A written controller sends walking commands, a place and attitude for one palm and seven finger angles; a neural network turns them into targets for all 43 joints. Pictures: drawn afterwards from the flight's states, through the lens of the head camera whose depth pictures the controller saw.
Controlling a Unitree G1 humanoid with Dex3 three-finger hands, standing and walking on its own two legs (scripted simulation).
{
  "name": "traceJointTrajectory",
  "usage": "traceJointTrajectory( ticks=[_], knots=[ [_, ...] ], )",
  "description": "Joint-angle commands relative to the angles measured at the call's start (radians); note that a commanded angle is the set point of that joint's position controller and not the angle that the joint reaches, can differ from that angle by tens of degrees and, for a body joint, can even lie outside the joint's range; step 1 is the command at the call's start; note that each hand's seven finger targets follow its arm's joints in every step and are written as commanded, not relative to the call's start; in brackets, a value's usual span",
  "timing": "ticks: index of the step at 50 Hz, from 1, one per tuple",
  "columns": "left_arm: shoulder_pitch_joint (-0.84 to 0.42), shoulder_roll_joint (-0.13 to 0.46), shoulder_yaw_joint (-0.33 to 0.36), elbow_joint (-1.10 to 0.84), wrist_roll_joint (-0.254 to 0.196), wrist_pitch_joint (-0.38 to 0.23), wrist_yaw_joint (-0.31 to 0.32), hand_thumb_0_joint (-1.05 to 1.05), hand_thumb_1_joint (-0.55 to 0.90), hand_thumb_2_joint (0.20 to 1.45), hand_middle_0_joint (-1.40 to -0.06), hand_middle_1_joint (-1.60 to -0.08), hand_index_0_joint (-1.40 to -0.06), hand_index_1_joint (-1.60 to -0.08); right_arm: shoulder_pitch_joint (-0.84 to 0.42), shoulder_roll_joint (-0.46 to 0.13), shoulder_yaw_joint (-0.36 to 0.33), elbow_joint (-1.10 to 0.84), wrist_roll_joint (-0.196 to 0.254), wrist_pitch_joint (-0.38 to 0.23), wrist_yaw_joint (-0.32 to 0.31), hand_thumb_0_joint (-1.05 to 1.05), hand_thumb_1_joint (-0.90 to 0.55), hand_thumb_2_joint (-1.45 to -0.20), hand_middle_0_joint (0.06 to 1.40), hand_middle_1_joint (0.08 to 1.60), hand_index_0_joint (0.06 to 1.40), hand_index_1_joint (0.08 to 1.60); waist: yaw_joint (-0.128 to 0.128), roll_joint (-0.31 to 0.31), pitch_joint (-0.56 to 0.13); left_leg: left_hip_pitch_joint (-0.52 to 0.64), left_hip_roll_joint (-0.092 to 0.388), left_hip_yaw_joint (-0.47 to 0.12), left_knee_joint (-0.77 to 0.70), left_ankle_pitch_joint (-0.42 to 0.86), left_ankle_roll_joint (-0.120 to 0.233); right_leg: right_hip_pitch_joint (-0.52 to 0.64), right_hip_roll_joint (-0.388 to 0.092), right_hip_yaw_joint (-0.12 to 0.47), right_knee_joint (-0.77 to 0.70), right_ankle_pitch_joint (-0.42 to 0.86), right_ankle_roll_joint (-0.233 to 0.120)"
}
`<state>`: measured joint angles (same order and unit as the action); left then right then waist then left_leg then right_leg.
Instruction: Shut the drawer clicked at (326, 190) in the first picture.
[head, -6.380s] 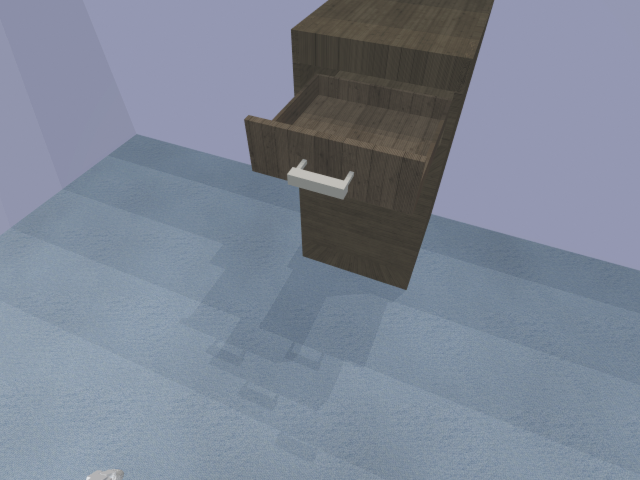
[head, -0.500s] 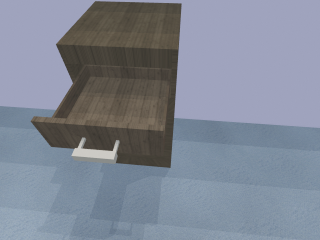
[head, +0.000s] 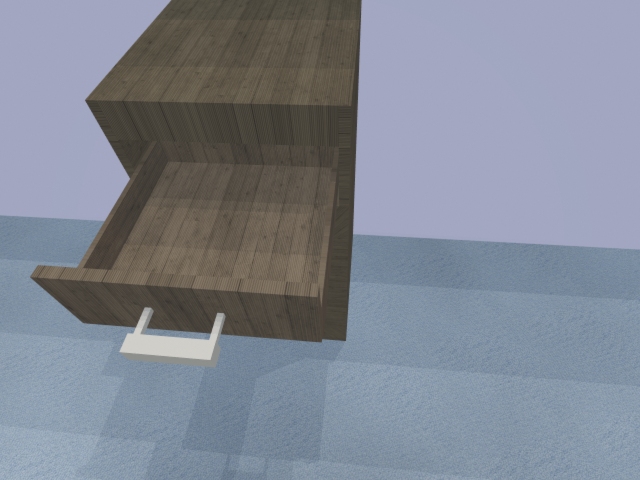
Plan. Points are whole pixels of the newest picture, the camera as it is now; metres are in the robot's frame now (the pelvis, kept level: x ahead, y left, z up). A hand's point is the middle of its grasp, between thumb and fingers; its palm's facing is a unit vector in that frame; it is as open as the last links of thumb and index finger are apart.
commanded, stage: come to a stop and stand still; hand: left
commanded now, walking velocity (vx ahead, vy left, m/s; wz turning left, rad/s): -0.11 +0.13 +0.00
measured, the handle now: (177, 333) +0.30 +0.23 -0.03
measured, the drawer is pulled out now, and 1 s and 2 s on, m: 0.30 0.30 0.30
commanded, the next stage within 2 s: look again from close up in 1.16 s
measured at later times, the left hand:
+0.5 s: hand out of the picture +0.00 +0.19 -0.16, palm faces +0.05 -0.98 -0.21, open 7.3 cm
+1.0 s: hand out of the picture +0.03 +0.20 -0.16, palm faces +0.03 -0.97 -0.23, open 7.3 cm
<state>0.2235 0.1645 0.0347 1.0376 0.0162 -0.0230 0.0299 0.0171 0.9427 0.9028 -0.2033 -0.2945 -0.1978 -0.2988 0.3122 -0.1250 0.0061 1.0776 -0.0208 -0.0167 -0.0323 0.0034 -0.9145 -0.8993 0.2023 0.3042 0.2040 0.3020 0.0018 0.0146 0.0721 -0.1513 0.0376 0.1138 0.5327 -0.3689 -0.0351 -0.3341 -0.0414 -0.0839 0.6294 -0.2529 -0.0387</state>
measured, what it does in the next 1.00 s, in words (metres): steps on the spot: left foot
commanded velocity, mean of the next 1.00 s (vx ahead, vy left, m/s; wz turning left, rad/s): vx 0.02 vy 0.01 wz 0.00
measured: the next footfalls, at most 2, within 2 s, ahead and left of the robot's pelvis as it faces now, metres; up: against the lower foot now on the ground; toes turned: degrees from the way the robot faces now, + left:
left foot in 0.28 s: +0.01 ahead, +0.14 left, +0.00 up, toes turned +3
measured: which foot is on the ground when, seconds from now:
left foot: down 0.00-0.00, up 0.02-0.26, down 0.28-1.00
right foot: down 0.00-1.00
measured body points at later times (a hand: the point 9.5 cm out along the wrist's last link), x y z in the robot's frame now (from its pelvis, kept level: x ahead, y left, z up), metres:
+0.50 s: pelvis -0.02 +0.01 +0.01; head -0.01 +0.00 +0.46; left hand +0.00 +0.24 -0.14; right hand -0.02 -0.21 -0.15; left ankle -0.03 +0.14 -0.73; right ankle +0.02 -0.08 -0.73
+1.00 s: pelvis +0.02 +0.02 +0.01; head +0.03 +0.00 +0.46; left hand +0.03 +0.25 -0.14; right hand +0.01 -0.18 -0.16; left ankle -0.03 +0.14 -0.73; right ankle +0.03 -0.08 -0.73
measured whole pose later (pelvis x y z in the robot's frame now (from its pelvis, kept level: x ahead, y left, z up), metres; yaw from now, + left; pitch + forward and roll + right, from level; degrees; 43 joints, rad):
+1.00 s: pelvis +0.02 +0.02 +0.01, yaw +0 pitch -1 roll +1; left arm 0.29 0.14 0.00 1.11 0.01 -0.02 0.04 0.02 0.93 0.90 -0.20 -0.29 -0.20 -0.30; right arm 0.33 -0.12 0.03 1.11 -0.02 -0.03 -0.03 0.01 -0.92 -0.90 0.20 0.30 0.20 0.30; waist -0.01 0.04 0.00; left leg -0.11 0.01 0.06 0.45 -0.33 0.00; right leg -0.23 -0.02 -0.07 0.51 -0.27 -0.02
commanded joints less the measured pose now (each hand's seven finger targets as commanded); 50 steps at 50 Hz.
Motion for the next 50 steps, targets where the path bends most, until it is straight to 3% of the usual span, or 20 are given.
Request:
traceJointTrajectory(
  ticks=[1, 2, 4, 6, 8, 11, 13, 14, 15, 17, 22, 26, 27, 28, 29, 30, 31, 34, 38, 50],
  knots=[
    [0.133, 0.151, 0.013, 0.005, 0.000, -0.011, 0.010, 0.000, 0.900, 0.900, -0.200, -0.300, -0.200, -0.300, 0.082, -0.045, -0.035, -0.024, 0.017, 0.023, -0.009, 0.000, -0.900, -0.900, 0.200, 0.300, 0.200, 0.300, 0.007, -0.258, -0.116, -0.112, -0.003, -0.032, 0.108, -0.148, 0.016, 0.214, -0.283, 0.297, -0.213, 0.824, -0.132],
    [0.122, 0.143, 0.011, 0.002, 0.003, -0.011, 0.015, 0.000, 0.900, 0.900, -0.200, -0.300, -0.200, -0.300, 0.063, -0.055, -0.036, -0.027, 0.017, 0.026, -0.008, 0.000, -0.900, -0.900, 0.200, 0.300, 0.200, 0.300, 0.018, -0.269, -0.108, -0.154, 0.002, -0.059, 0.168, -0.187, 0.017, 0.231, -0.292, 0.301, -0.206, 0.892, -0.153],
    [0.107, 0.146, 0.015, -0.008, 0.009, -0.009, 0.021, 0.000, 0.900, 0.900, -0.200, -0.300, -0.200, -0.300, 0.034, -0.061, -0.039, -0.029, 0.022, 0.028, -0.005, 0.000, -0.900, -0.900, 0.200, 0.300, 0.200, 0.300, 0.025, -0.201, -0.140, -0.190, -0.007, -0.086, 0.235, -0.190, 0.013, 0.284, -0.289, 0.276, -0.183, 0.956, -0.181],
    [0.082, 0.158, 0.025, -0.023, 0.011, 0.001, 0.025, 0.000, 0.900, 0.900, -0.200, -0.300, -0.200, -0.300, 0.014, -0.057, -0.042, -0.035, 0.023, 0.034, -0.003, 0.000, -0.900, -0.900, 0.200, 0.300, 0.200, 0.300, 0.026, -0.143, -0.146, -0.181, -0.017, -0.080, 0.222, -0.163, 0.005, 0.268, -0.288, 0.266, -0.196, 0.855, -0.193],
    [0.053, 0.170, 0.034, -0.044, 0.013, 0.010, 0.023, 0.000, 0.900, 0.900, -0.200, -0.300, -0.200, -0.300, 0.012, -0.052, -0.043, -0.045, 0.018, 0.039, 0.002, 0.000, -0.900, -0.900, 0.200, 0.300, 0.200, 0.300, 0.020, -0.136, -0.134, -0.146, -0.023, -0.070, 0.156, -0.105, 0.002, 0.207, -0.272, 0.261, -0.223, 0.657, -0.180],
    [-0.001, 0.166, 0.033, -0.059, 0.007, 0.021, 0.016, 0.000, 0.900, 0.900, -0.200, -0.300, -0.200, -0.300, 0.057, -0.043, -0.041, -0.032, 0.014, 0.038, 0.008, 0.000, -0.900, -0.900, 0.200, 0.300, 0.200, 0.300, -0.014, -0.144, -0.102, 0.028, -0.034, -0.038, -0.075, 0.089, 0.008, 0.039, -0.205, 0.223, -0.252, 0.251, -0.108],
    [-0.030, 0.126, 0.027, -0.076, 0.002, 0.030, 0.011, 0.000, 0.900, 0.900, -0.200, -0.300, -0.200, -0.300, 0.088, -0.077, -0.039, -0.023, 0.005, 0.026, 0.008, 0.000, -0.900, -0.900, 0.200, 0.300, 0.200, 0.300, -0.025, -0.061, -0.061, 0.085, 0.018, -0.072, -0.183, 0.120, 0.035, -0.052, -0.120, 0.183, -0.233, -0.028, -0.042],
    [-0.025, 0.101, 0.019, -0.082, -0.001, 0.035, 0.005, 0.000, 0.900, 0.900, -0.200, -0.300, -0.200, -0.300, 0.069, -0.100, -0.037, -0.032, -0.003, 0.021, 0.007, 0.000, -0.900, -0.900, 0.200, 0.300, 0.200, 0.300, -0.008, 0.026, -0.031, 0.012, 0.078, -0.148, -0.215, 0.096, 0.064, -0.039, -0.061, 0.151, -0.231, -0.106, -0.011],
    [-0.022, 0.087, 0.018, -0.082, 0.001, 0.036, 0.001, 0.000, 0.900, 0.900, -0.200, -0.300, -0.200, -0.300, 0.041, -0.116, -0.035, -0.045, -0.008, 0.020, 0.009, 0.000, -0.900, -0.900, 0.200, 0.300, 0.200, 0.300, 0.003, 0.050, -0.008, -0.099, 0.113, -0.175, -0.253, 0.001, 0.080, 0.019, -0.031, 0.117, -0.236, -0.147, 0.008],
    [0.009, 0.069, 0.009, -0.057, 0.005, 0.038, -0.006, 0.000, 0.900, 0.900, -0.200, -0.300, -0.200, -0.300, -0.018, -0.123, -0.029, -0.051, -0.009, 0.012, 0.012, 0.000, -0.900, -0.900, 0.200, 0.300, 0.200, 0.300, 0.026, 0.144, 0.035, -0.235, 0.135, -0.225, -0.360, -0.183, 0.093, 0.128, -0.008, 0.069, -0.175, -0.091, 0.019],
    [0.090, 0.054, -0.003, -0.014, 0.008, 0.025, -0.016, 0.000, 0.900, 0.900, -0.200, -0.300, -0.200, -0.300, 0.011, -0.125, -0.026, -0.039, -0.008, 0.008, 0.008, 0.000, -0.900, -0.900, 0.200, 0.300, 0.200, 0.300, 0.028, 0.036, 0.051, -0.201, 0.098, -0.195, -0.329, -0.219, 0.090, 0.114, -0.007, 0.082, -0.215, -0.131, 0.012],
    [0.116, 0.064, -0.010, 0.015, 0.001, 0.007, -0.013, 0.000, 0.900, 0.900, -0.200, -0.300, -0.200, -0.300, 0.060, -0.080, -0.012, -0.008, 0.001, 0.002, 0.005, 0.000, -0.900, -0.900, 0.200, 0.300, 0.200, 0.300, 0.012, -0.034, 0.061, -0.140, 0.049, -0.133, -0.240, -0.034, 0.073, 0.092, -0.048, 0.154, -0.306, -0.119, -0.004],
    [0.243, 0.099, -0.018, 0.077, 0.002, -0.017, 0.035, 0.000, 0.900, 0.900, -0.200, -0.300, -0.200, -0.300, -0.072, -0.158, -0.022, -0.052, 0.004, -0.009, 0.017, 0.000, -0.900, -0.900, 0.200, 0.300, 0.200, 0.300, 0.071, -0.020, 0.068, -0.159, 0.065, -0.065, -0.028, 0.048, 0.034, 0.092, -0.101, 0.160, -0.272, 0.156, 0.018],
    [0.182, 0.152, -0.012, 0.027, 0.002, -0.025, 0.024, 0.000, 0.900, 0.900, -0.200, -0.300, -0.200, -0.300, 0.012, -0.081, -0.016, -0.085, 0.005, 0.004, 0.022, 0.000, -0.900, -0.900, 0.200, 0.300, 0.200, 0.300, -0.006, -0.032, -0.052, -0.125, 0.001, -0.082, 0.040, -0.057, 0.034, 0.073, -0.178, 0.304, -0.358, -0.149, -0.035],
    [0.134, 0.153, -0.007, 0.007, 0.003, -0.030, 0.020, 0.000, 0.900, 0.900, -0.200, -0.300, -0.200, -0.300, 0.064, -0.072, -0.013, -0.065, 0.004, 0.005, 0.025, 0.000, -0.900, -0.900, 0.200, 0.300, 0.200, 0.300, -0.034, -0.068, -0.068, -0.073, 0.008, -0.082, 0.060, -0.033, 0.041, -0.001, -0.187, 0.313, -0.395, -0.317, -0.072],
    [0.100, 0.137, -0.004, -0.002, 0.003, -0.031, 0.020, 0.000, 0.900, 0.900, -0.200, -0.300, -0.200, -0.300, 0.124, -0.061, -0.010, -0.053, 0.003, 0.000, 0.026, 0.000, -0.900, -0.900, 0.200, 0.300, 0.200, 0.300, -0.061, -0.052, -0.067, -0.030, 0.010, -0.094, 0.020, 0.034, 0.049, -0.053, -0.166, 0.263, -0.369, -0.287, -0.075],
    [0.093, 0.128, -0.006, -0.003, 0.000, -0.029, 0.015, 0.000, 0.900, 0.900, -0.200, -0.300, -0.200, -0.300, 0.156, -0.053, -0.009, -0.039, 0.003, -0.004, 0.025, 0.000, -0.900, -0.900, 0.200, 0.300, 0.200, 0.300, -0.063, 0.004, -0.077, 0.007, 0.016, -0.095, -0.034, 0.067, 0.052, -0.063, -0.135, 0.211, -0.322, -0.236, -0.068],
    [0.131, 0.067, -0.023, 0.027, -0.007, -0.024, 0.008, 0.000, 0.900, 0.900, -0.200, -0.300, -0.200, -0.300, 0.130, -0.069, -0.001, -0.038, 0.007, -0.017, 0.014, 0.000, -0.900, -0.900, 0.200, 0.300, 0.200, 0.300, -0.026, 0.036, 0.002, -0.126, 0.061, -0.148, -0.128, 0.120, 0.069, 0.045, -0.061, 0.149, -0.238, -0.070, -0.028],
    [0.159, 0.049, -0.031, 0.057, -0.013, -0.023, 0.007, 0.000, 0.900, 0.900, -0.200, -0.300, -0.200, -0.300, 0.122, -0.086, 0.002, -0.018, 0.011, -0.027, 0.004, 0.000, -0.900, -0.900, 0.200, 0.300, 0.200, 0.300, -0.011, -0.043, -0.012, -0.110, 0.062, -0.141, -0.146, 0.206, 0.070, 0.140, -0.065, 0.132, -0.199, 0.151, -0.018],
    [0.139, 0.064, -0.025, 0.041, -0.012, -0.008, 0.014, 0.000, 0.900, 0.900, -0.200, -0.300, -0.200, -0.300, 0.096, -0.091, 0.002, 0.022, 0.009, -0.023, -0.004, 0.000, -0.900, -0.900, 0.200, 0.300, 0.200, 0.300, -0.002, -0.006, -0.008, -0.056, 0.066, -0.131, -0.163, 0.315, 0.064, 0.178, -0.073, 0.115, -0.179, 0.282, -0.015]
  ],
)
